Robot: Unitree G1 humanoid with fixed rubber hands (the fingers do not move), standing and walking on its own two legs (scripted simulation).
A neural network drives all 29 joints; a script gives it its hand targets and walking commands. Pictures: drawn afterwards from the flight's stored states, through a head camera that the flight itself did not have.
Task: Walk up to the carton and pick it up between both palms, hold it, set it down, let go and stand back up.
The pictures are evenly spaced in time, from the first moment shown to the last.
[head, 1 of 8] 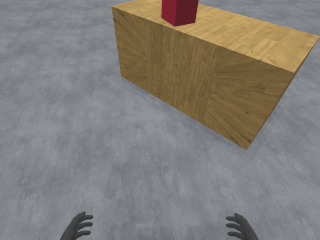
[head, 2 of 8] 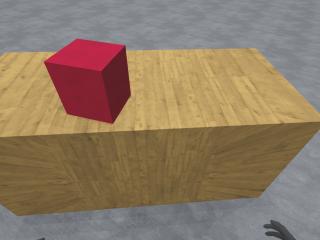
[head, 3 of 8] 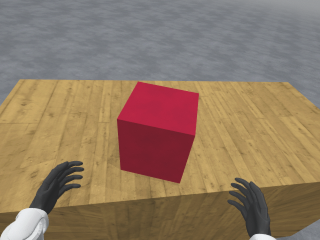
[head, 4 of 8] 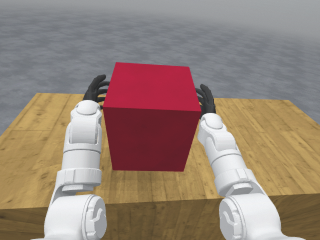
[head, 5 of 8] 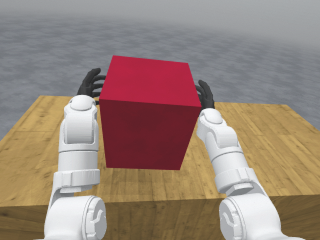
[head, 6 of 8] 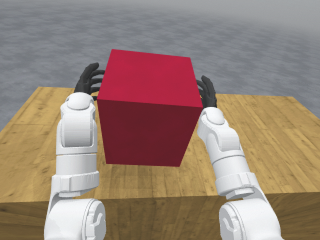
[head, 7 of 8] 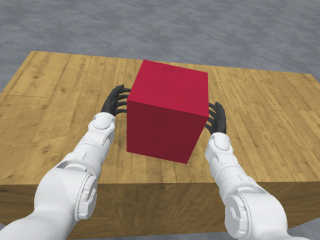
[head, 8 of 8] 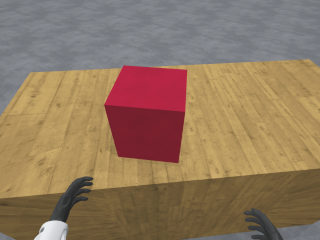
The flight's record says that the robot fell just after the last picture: no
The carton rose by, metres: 0.20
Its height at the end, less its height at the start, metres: +0.00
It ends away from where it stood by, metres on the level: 0.03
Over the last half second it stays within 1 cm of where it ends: yes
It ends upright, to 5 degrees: yes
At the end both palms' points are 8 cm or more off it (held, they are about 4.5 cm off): yes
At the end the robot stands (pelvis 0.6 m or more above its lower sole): yes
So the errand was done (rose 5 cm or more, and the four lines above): yes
